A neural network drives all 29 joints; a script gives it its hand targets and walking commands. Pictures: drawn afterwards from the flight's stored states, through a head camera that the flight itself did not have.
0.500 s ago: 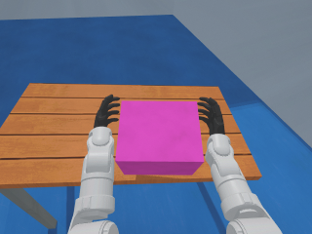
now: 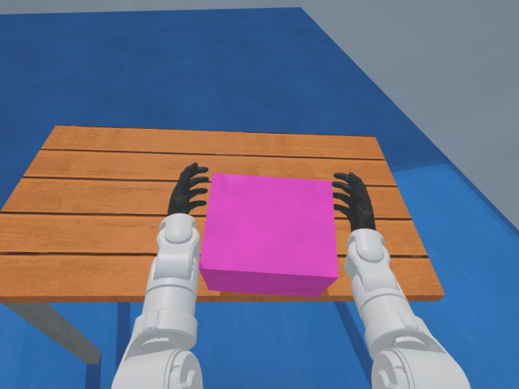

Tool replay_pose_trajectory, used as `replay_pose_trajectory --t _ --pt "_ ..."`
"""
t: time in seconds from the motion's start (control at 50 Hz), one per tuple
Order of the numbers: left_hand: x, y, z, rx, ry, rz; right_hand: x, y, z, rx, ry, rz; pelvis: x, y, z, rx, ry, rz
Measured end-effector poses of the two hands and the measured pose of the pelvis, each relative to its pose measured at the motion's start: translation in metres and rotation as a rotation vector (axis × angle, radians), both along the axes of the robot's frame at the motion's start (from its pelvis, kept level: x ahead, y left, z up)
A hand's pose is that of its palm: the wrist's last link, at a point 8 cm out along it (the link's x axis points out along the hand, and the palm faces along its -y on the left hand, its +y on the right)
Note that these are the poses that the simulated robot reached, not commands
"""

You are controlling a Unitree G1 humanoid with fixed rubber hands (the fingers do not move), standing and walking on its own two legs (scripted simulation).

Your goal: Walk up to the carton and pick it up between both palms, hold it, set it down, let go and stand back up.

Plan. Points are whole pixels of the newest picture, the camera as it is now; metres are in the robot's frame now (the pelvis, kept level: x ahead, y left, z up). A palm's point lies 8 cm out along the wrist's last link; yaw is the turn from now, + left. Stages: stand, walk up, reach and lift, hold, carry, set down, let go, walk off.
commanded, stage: set down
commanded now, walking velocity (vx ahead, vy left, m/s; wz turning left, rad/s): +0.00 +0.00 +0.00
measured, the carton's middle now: (267, 238) +0.36 +0.01 +0.00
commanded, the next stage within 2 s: none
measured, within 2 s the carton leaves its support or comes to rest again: rests again in 1.86 s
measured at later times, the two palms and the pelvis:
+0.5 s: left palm (183, 224) +0.36 +0.16 +0.04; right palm (353, 230) +0.36 -0.13 +0.04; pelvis +0.00 +0.00 +0.00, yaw -1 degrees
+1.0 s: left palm (187, 230) +0.35 +0.15 +0.02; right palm (353, 236) +0.36 -0.14 +0.03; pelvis -0.01 +0.00 +0.00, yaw -1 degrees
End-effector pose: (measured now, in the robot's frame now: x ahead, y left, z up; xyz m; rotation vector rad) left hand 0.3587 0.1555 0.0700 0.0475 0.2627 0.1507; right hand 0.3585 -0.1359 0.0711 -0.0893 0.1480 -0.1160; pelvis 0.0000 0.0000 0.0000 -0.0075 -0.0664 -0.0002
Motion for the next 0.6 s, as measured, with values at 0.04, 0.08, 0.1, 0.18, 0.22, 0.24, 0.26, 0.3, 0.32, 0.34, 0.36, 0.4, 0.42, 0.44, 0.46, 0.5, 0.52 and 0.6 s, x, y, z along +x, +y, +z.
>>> replay_pose_trajectory --t 0.04,0.08,0.1,0.18,0.22,0.24,0.26,0.3,0.32,0.34,0.36,0.4,0.42,0.44,0.46,0.5,0.52,0.6 --pt "0.001 -0.001 -0.003 -0.002 -0.001 0.004 0.0 0.0 -0.004 0.001 0.004 -0.002 0.001 0.0 0.0 -0.001 0.007 -0.002" --pt "0.002 -0.001 -0.006 -0.002 -0.001 0.008 0.0 -0.001 -0.007 0.002 0.006 -0.004 0.002 -0.001 0.0 -0.002 0.015 -0.002" --pt "0.002 -0.001 -0.008 -0.001 0.0 0.008 0.001 -0.001 -0.009 0.002 0.007 -0.006 0.002 -0.001 0.0 -0.002 0.019 -0.002" --pt "0.003 -0.002 -0.014 -0.003 0.007 0.014 0.002 -0.001 -0.014 0.004 0.015 -0.007 0.004 0.0 0.0 -0.003 0.037 -0.004" --pt "0.003 -0.002 -0.017 -0.002 0.01 0.019 0.004 -0.001 -0.016 0.005 0.018 -0.005 0.004 0.0 0.0 -0.003 0.046 -0.006" --pt "0.002 -0.002 -0.018 -0.002 0.011 0.021 0.004 0.0 -0.017 0.004 0.019 -0.004 0.004 0.0 0.0 -0.004 0.048 -0.007" --pt "0.002 -0.002 -0.019 -0.002 0.013 0.023 0.004 0.0 -0.019 0.004 0.022 -0.003 0.004 0.0 0.0 -0.004 0.051 -0.007" --pt "0.002 -0.002 -0.022 -0.006 0.015 0.026 0.005 0.0 -0.021 0.002 0.025 -0.002 0.004 -0.001 0.0 -0.004 0.059 -0.007" --pt "0.002 -0.001 -0.023 -0.009 0.013 0.027 0.005 0.0 -0.021 0.0 0.024 -0.002 0.004 -0.001 0.0 -0.003 0.064 -0.008" --pt "0.002 -0.001 -0.024 -0.01 0.011 0.029 0.005 0.0 -0.021 -0.001 0.022 -0.003 0.004 -0.001 0.0 -0.004 0.069 -0.008" --pt "0.002 -0.001 -0.025 -0.012 0.009 0.03 0.005 0.0 -0.022 0.001 0.02 -0.003 0.004 -0.001 0.0 -0.004 0.074 -0.009" --pt "0.002 -0.001 -0.026 -0.01 0.004 0.033 0.005 0.001 -0.022 0.004 0.016 -0.004 0.003 -0.001 0.0 -0.004 0.079 -0.011" --pt "0.001 -0.001 -0.027 -0.009 0.003 0.034 0.005 0.001 -0.023 0.004 0.016 -0.004 0.003 -0.001 0.0 -0.004 0.081 -0.012" --pt "0.001 0.0 -0.028 -0.009 0.004 0.035 0.005 0.002 -0.024 0.004 0.018 -0.003 0.003 -0.001 0.0 -0.004 0.081 -0.013" --pt "0.0 0.0 -0.029 -0.011 0.007 0.036 0.004 0.002 -0.025 0.003 0.021 -0.003 0.002 -0.001 0.0 -0.004 0.084 -0.013" --pt "-0.001 0.0 -0.032 -0.015 0.012 0.037 0.003 0.002 -0.027 0.003 0.027 -0.003 0.002 -0.001 0.0 -0.004 0.089 -0.013" --pt "-0.002 0.0 -0.034 -0.015 0.015 0.038 0.002 0.002 -0.028 0.004 0.029 -0.003 0.001 -0.001 0.0 -0.004 0.09 -0.013" --pt "-0.004 0.0 -0.04 -0.019 0.022 0.036 -0.001 0.002 -0.034 0.003 0.043 -0.007 -0.001 -0.001 0.0 -0.003 0.1 -0.013"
